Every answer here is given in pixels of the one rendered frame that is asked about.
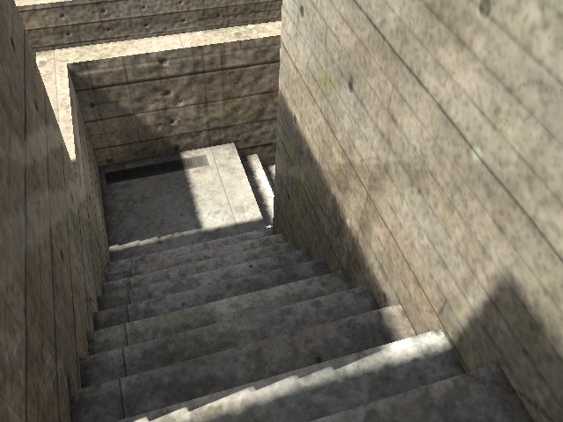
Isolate stairs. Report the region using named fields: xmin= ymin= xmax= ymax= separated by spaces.
xmin=240 ymin=154 xmax=275 ymax=228
xmin=69 ymin=227 xmax=534 ymax=422

